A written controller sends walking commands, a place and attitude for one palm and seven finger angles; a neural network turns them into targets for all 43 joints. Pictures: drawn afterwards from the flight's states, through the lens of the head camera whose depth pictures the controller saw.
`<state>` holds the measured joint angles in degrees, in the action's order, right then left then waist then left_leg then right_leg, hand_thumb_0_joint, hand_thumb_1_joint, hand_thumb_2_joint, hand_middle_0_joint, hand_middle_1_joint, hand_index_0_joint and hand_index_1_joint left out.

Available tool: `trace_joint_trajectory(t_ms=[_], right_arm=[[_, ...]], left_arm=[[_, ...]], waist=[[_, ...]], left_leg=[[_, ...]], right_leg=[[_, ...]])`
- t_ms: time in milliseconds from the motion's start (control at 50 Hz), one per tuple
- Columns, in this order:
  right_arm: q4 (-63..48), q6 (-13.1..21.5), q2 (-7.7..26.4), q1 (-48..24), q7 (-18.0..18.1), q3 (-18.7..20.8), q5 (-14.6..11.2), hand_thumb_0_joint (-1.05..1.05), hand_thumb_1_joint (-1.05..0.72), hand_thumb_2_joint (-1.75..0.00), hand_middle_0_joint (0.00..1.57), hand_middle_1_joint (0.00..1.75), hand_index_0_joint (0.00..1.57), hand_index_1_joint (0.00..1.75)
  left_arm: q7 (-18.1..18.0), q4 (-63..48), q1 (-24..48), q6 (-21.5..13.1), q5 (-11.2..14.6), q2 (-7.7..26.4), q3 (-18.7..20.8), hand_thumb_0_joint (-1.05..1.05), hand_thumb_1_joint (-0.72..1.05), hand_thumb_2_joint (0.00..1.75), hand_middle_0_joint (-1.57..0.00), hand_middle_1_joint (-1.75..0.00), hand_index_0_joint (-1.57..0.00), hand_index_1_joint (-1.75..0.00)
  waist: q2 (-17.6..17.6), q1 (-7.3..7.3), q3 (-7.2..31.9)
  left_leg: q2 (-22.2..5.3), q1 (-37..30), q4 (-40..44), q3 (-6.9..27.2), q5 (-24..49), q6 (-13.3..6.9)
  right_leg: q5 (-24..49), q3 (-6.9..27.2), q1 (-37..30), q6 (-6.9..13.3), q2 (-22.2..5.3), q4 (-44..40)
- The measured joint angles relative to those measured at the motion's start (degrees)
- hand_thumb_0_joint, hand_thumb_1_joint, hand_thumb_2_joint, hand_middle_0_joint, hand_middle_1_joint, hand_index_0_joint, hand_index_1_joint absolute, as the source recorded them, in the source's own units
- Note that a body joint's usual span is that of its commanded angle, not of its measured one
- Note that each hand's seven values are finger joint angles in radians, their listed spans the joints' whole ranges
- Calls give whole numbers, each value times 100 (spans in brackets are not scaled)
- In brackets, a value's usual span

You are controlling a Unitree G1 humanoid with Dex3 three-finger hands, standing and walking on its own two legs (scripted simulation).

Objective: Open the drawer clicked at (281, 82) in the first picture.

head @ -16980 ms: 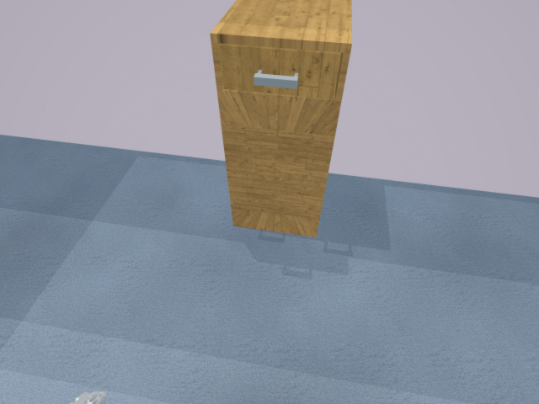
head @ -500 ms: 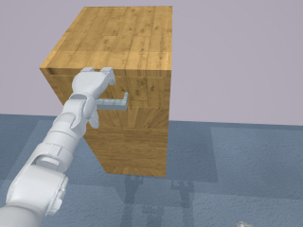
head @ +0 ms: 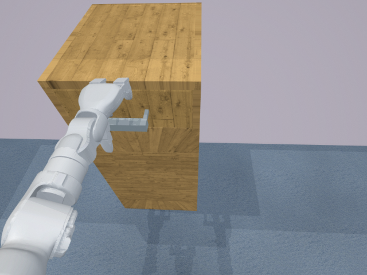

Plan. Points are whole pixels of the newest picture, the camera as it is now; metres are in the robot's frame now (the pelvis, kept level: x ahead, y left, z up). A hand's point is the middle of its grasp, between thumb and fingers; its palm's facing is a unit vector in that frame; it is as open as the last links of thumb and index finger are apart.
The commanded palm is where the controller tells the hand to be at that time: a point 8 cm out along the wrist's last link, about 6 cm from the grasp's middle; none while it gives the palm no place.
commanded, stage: re-aim the fingers above the handle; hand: left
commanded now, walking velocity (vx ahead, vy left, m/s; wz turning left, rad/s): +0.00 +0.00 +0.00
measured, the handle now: (124, 118) +0.50 +0.16 +0.03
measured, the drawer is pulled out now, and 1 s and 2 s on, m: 0.00 0.00 0.00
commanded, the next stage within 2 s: lower the fingers behind the handle in 1.52 s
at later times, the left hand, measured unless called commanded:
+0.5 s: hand (103, 117) +0.45 +0.19 +0.09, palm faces -0.02 -0.04 -1.00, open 13.9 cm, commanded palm +0.44 +0.19 +0.15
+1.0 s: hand (108, 118) +0.45 +0.17 +0.09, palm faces -0.01 -0.04 -1.00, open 13.9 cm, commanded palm +0.43 +0.18 +0.15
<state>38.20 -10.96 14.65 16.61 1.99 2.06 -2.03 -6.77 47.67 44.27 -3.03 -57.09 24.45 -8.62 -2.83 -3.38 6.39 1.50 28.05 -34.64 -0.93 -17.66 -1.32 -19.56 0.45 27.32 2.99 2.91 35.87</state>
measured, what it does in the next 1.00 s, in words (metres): stands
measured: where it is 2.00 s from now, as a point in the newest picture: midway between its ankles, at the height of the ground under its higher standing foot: outside the picture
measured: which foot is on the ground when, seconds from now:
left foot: down 0.00-1.00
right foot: down 0.00-1.00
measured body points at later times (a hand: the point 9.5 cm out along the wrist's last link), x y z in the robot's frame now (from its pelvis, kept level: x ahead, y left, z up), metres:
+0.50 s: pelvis +0.00 +0.02 +0.00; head +0.04 +0.00 +0.45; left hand +0.45 +0.19 +0.14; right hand +0.06 -0.25 -0.14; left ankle -0.01 +0.11 -0.72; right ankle -0.03 -0.09 -0.72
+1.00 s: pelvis +0.00 +0.02 +0.00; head +0.03 -0.01 +0.45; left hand +0.44 +0.17 +0.15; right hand +0.08 -0.24 -0.14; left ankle -0.01 +0.11 -0.72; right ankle -0.03 -0.09 -0.72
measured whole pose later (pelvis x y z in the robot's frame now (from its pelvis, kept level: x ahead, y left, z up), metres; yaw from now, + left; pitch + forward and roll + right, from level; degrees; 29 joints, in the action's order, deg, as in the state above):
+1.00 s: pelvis +0.00 +0.02 +0.00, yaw +0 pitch +10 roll +0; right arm 37.9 -10.5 14.0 16.1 1.1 2.3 -1.8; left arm -7.1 45.3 43.1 -0.5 -57.1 21.5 -11.2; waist -3.1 -2.2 6.5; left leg 2.3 27.2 -35.1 -1.4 -17.7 -2.5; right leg -19.4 0.8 26.3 1.8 2.1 35.9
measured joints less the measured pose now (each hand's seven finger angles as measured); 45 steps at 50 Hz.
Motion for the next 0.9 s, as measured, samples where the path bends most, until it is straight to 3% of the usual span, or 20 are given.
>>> trace_joint_trajectory(t_ms=[340, 580, 720, 900], right_arm=[[-19, 93, 3, 92, -33, 42, 24, 1, -90, -90, 20, 30, 20, 30], [15, 119, -20, 97, -106, 112, 49, 1, -90, -90, 20, 30, 20, 30], [6, 52, -61, -30, -159, 43, 51, 1, -91, -90, 20, 30, 20, 30], [-70, 19, -88, -19, -138, 30, 26, 1, -90, -90, 20, 30, 20, 30]], left_arm=[[-153, 110, -10, 23, -65, 48, 158, 0, -49, 30, -33, -121, -33, -121], [-78, -160, -19, -45, 2, -123, -134, 0, -49, 30, -32, -120, -32, -120], [-279, -66, 6, 171, -95, -276, -68, 0, -49, 30, -34, -121, -31, -120], [-93, -191, -118, 373, -26, -268, -157, 0, -49, 30, -33, -121, -32, -120]], waist=[[12, -30, 26], [7, 55, 30], [-23, 54, 86], [-63, 104, 65]], left_leg=[[5, 77, -57, -81, 5, -71], [72, 99, -141, -42, -41, -133], [73, 85, -150, -118, -66, -153], [78, -47, -58, -100, -23, -141]], right_leg=[[57, 77, 71, -71, -8, 5], [10, 35, 46, -130, -74, 35], [-8, 111, 70, -152, -76, 82], [15, 96, -57, -142, -81, 14]])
